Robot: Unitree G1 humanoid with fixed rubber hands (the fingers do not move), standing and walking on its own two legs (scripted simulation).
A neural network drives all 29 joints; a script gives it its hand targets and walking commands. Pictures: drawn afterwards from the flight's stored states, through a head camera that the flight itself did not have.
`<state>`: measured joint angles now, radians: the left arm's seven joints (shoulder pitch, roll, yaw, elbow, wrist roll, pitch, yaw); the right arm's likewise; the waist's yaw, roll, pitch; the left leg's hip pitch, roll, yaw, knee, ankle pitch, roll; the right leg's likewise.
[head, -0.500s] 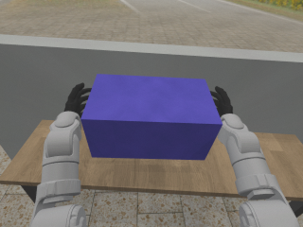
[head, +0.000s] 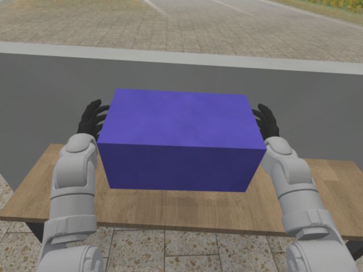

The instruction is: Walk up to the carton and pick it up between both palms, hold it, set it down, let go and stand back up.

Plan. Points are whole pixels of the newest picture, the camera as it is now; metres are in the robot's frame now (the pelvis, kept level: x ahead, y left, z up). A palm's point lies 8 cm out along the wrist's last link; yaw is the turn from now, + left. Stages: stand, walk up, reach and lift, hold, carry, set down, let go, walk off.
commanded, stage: hold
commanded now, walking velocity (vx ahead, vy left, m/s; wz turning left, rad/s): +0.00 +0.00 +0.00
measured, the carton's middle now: (180, 140) +0.37 +0.00 +0.16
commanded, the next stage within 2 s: set down in 0.82 s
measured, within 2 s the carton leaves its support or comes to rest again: neither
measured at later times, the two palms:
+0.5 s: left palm (88, 136) +0.36 +0.19 +0.18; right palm (267, 139) +0.36 -0.20 +0.17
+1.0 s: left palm (89, 136) +0.36 +0.18 +0.19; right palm (272, 140) +0.35 -0.20 +0.18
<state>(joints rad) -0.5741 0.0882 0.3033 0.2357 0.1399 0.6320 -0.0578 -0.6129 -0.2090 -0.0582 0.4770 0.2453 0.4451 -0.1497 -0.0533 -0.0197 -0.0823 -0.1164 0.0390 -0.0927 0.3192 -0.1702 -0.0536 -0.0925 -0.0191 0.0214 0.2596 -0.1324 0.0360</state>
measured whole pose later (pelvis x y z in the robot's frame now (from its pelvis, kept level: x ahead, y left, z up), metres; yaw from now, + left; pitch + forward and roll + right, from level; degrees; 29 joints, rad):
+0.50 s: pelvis +0.00 +0.00 +0.00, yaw +0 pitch -2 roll -1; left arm -0.57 0.09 0.30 0.23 0.14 0.63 -0.06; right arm -0.61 -0.21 -0.05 0.47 0.25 0.44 -0.15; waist -0.05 -0.02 -0.08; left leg -0.12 0.04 -0.09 0.32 -0.17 -0.05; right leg -0.09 -0.02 0.02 0.26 -0.13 0.03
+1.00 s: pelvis +0.00 +0.00 +0.00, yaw +1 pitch -4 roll -1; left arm -0.53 0.05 0.33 0.16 0.17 0.58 -0.08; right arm -0.57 -0.17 -0.09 0.43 0.18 0.36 -0.12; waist -0.09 -0.02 -0.04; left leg -0.07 0.04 -0.11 0.32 -0.17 -0.05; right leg -0.04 -0.02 0.00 0.25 -0.14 0.03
